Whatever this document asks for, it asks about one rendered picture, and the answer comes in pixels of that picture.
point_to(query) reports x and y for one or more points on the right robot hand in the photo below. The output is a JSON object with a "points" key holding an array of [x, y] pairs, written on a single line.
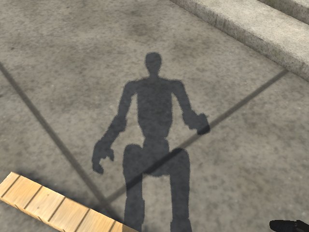
{"points": [[280, 225]]}

